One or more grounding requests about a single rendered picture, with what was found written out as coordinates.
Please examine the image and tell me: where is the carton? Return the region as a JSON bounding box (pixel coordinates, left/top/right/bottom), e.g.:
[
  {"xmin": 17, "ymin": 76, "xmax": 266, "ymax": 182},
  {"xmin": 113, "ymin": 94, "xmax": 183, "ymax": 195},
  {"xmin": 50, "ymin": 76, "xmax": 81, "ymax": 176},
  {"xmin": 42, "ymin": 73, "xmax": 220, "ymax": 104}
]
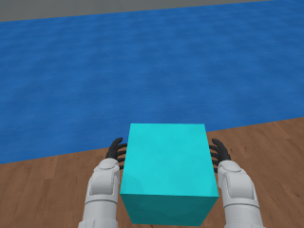
[{"xmin": 120, "ymin": 123, "xmax": 219, "ymax": 226}]

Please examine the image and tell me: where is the left robot hand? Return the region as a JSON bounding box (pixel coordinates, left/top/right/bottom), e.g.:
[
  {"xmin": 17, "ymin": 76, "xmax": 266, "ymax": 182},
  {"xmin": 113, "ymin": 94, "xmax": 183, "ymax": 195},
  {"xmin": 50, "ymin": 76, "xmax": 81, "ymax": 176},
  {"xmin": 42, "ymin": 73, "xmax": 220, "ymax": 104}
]
[{"xmin": 105, "ymin": 137, "xmax": 127, "ymax": 170}]

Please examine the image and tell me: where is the right robot forearm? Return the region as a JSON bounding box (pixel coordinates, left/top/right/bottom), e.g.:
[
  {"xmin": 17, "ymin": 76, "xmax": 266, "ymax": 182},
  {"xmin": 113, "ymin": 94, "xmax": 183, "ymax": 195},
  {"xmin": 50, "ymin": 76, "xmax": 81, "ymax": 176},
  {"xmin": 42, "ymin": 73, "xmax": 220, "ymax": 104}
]
[{"xmin": 218, "ymin": 160, "xmax": 266, "ymax": 228}]

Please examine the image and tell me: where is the left robot forearm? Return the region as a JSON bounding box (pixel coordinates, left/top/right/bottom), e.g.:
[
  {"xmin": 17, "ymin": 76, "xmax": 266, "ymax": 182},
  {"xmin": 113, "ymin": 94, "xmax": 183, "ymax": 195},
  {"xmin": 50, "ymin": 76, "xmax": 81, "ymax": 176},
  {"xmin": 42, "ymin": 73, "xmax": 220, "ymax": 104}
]
[{"xmin": 78, "ymin": 158, "xmax": 120, "ymax": 228}]

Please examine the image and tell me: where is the right robot hand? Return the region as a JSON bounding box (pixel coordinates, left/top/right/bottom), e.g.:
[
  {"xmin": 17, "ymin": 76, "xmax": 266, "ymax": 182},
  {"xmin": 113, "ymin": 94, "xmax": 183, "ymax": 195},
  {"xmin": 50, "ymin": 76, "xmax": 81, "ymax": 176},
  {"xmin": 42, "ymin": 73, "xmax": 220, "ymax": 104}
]
[{"xmin": 208, "ymin": 139, "xmax": 231, "ymax": 173}]

